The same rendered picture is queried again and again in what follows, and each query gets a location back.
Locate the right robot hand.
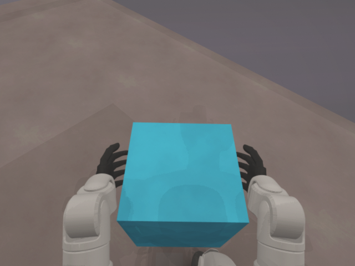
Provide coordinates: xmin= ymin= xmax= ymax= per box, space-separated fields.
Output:
xmin=236 ymin=145 xmax=266 ymax=192

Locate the robot right foot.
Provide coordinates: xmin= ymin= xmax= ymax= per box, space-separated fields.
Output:
xmin=191 ymin=251 xmax=204 ymax=266

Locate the left robot forearm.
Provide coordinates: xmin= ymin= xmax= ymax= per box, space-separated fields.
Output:
xmin=62 ymin=173 xmax=117 ymax=266

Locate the right robot thigh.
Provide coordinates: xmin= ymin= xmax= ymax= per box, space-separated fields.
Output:
xmin=198 ymin=252 xmax=236 ymax=266

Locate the left robot hand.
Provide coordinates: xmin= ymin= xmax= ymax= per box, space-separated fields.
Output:
xmin=96 ymin=143 xmax=128 ymax=188

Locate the carton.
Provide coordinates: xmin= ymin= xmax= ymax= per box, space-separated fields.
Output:
xmin=116 ymin=122 xmax=249 ymax=248

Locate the right robot forearm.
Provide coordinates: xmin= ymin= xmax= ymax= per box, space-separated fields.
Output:
xmin=247 ymin=175 xmax=305 ymax=266

